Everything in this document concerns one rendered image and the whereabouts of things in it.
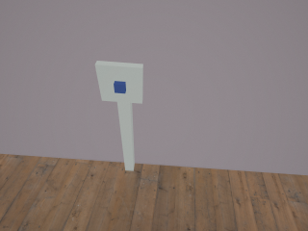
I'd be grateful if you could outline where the button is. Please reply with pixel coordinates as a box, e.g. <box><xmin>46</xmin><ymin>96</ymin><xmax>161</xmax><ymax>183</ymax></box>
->
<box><xmin>114</xmin><ymin>81</ymin><xmax>126</xmax><ymax>93</ymax></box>

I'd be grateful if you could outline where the panel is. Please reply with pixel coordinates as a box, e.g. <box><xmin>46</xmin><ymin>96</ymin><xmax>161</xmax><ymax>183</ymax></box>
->
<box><xmin>95</xmin><ymin>61</ymin><xmax>143</xmax><ymax>171</ymax></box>

